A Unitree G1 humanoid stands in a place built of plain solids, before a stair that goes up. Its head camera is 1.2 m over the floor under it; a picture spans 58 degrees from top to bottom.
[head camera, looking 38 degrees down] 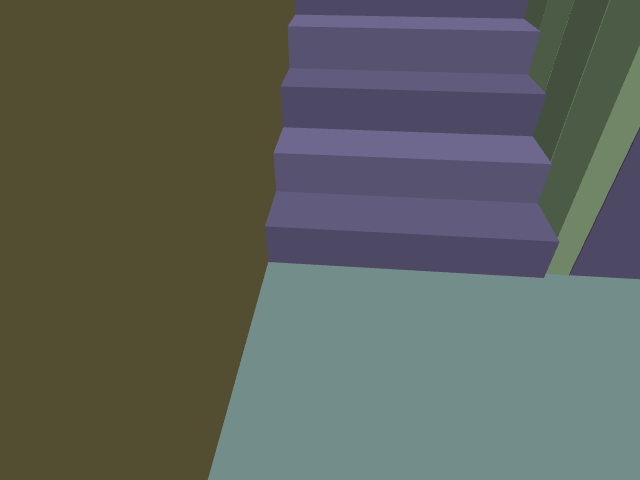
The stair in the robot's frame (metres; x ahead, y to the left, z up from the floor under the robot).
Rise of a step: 0.19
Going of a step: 0.26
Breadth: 1.13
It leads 5 degrees to the right of straight ahead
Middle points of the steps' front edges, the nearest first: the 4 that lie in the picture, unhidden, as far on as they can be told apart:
1.33 -0.34 0.19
1.60 -0.37 0.38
1.86 -0.39 0.56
2.12 -0.41 0.75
